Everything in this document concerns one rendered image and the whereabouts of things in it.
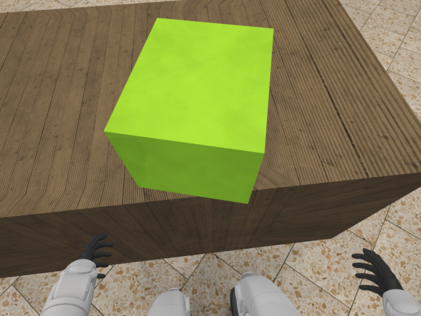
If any left robot hand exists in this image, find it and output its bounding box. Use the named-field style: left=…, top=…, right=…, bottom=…
left=77, top=232, right=114, bottom=278

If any left robot thigh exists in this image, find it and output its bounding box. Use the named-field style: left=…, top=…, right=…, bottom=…
left=147, top=290, right=191, bottom=316

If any right robot shin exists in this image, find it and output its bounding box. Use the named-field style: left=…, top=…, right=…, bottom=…
left=237, top=272, right=254, bottom=316

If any pedestal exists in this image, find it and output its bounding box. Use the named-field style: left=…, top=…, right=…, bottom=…
left=0, top=0, right=421, bottom=278

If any robot right forearm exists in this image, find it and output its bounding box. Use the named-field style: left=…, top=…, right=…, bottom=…
left=382, top=289, right=421, bottom=316

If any right robot hand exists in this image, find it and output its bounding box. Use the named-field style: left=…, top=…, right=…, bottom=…
left=352, top=248, right=403, bottom=297

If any robot left forearm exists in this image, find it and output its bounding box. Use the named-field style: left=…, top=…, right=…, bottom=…
left=40, top=259, right=98, bottom=316

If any carton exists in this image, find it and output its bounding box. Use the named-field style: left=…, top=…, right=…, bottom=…
left=104, top=18, right=274, bottom=204

